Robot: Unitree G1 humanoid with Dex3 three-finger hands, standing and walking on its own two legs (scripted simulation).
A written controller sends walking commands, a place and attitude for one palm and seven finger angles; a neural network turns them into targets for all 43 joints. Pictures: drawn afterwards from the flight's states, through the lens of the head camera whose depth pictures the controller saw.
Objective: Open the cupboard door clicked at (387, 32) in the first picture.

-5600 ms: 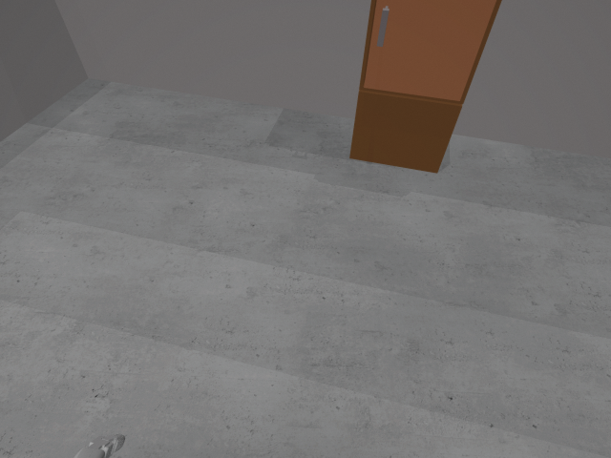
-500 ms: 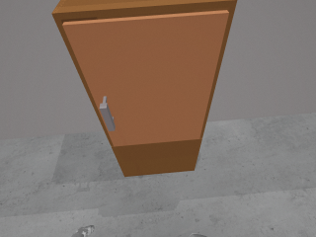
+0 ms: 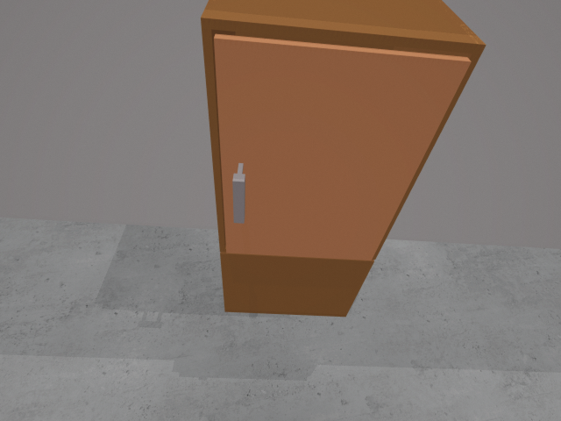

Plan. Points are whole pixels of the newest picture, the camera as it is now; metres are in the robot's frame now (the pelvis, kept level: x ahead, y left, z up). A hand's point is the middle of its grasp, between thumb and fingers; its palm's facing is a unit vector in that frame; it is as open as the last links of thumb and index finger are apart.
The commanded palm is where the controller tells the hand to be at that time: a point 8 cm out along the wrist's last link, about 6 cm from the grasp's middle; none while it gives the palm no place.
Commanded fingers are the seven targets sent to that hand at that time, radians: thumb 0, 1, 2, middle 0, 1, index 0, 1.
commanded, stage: come to a stop and stand still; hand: left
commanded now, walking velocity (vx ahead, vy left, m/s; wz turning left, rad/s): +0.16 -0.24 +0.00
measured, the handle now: (240, 193) +0.58 +0.13 -0.07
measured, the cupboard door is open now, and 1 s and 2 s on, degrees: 0 0 0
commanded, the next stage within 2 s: look again from close up in 1.04 s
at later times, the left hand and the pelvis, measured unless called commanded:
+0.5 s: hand out of the picture +0.06 +0.15 -0.17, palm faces -0.04 -0.98 -0.18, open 7.4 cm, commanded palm none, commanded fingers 0.00 0.90 0.90 -0.20 -0.30 -0.20 -0.30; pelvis -0.01 -0.02 +0.01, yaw -2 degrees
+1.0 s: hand out of the picture +0.00 +0.09 -0.16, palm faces +0.05 -0.97 -0.22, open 7.2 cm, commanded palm none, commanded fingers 0.00 0.90 0.90 -0.20 -0.30 -0.20 -0.30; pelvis -0.01 -0.09 +0.01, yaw +0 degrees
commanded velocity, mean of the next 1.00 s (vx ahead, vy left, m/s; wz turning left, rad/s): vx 0.01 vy -0.05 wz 0.00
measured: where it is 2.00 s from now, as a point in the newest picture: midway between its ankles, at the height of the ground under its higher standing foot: outside the picture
